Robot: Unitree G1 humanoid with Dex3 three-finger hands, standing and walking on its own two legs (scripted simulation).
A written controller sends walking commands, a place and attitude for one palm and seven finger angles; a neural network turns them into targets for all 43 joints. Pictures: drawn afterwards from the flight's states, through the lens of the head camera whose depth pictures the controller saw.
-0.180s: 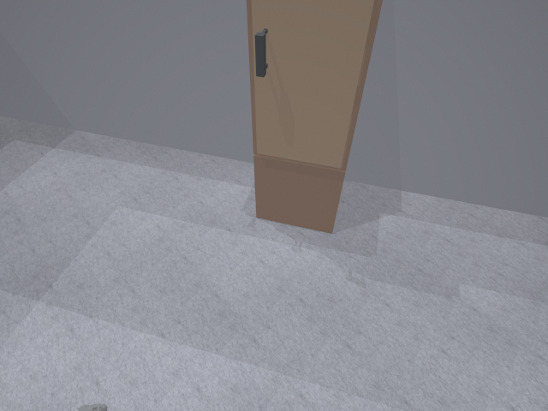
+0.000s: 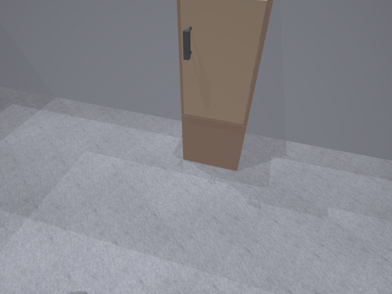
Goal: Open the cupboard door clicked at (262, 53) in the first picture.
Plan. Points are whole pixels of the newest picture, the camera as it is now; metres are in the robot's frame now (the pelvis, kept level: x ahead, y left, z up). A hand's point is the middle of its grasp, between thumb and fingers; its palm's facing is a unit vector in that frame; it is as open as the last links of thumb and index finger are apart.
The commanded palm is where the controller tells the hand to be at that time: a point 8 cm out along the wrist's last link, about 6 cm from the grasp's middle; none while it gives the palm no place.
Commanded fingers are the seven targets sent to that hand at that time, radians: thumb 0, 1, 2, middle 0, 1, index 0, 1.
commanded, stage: stand and wait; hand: left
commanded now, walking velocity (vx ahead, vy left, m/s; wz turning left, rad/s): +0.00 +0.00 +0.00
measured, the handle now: (188, 43) +1.08 +0.11 +0.07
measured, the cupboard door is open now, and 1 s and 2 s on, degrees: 0 0 0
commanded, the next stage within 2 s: look at it before walking up in 0.68 s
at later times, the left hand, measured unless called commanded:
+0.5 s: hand out of the picture +0.04 +0.23 -0.15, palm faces -0.02 -0.94 -0.34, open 7.3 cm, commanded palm none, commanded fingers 0.00 0.90 0.90 -0.20 -0.30 -0.20 -0.30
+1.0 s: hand out of the picture +0.05 +0.23 -0.15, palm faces -0.03 -0.94 -0.33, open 7.3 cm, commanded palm none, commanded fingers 0.00 0.90 0.90 -0.20 -0.30 -0.20 -0.30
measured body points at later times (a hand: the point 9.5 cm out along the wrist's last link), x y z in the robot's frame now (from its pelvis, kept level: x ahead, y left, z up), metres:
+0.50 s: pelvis -0.02 -0.01 +0.00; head -0.03 -0.02 +0.45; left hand +0.04 +0.28 -0.13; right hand +0.04 -0.31 -0.13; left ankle -0.01 +0.11 -0.74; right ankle +0.00 -0.14 -0.74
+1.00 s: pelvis -0.02 -0.01 +0.00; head -0.02 -0.02 +0.45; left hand +0.05 +0.28 -0.13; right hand +0.05 -0.31 -0.13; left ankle -0.01 +0.11 -0.74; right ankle +0.00 -0.14 -0.74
